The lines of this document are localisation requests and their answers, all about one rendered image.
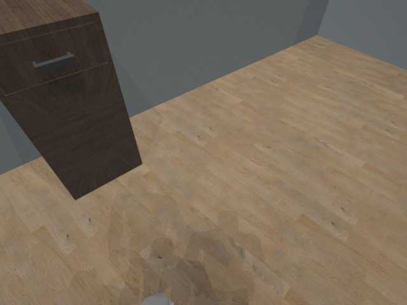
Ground drawer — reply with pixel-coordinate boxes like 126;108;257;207
0;22;107;94

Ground handle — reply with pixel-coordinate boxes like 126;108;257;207
32;51;77;74

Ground cabinet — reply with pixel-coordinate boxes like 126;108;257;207
0;0;142;200

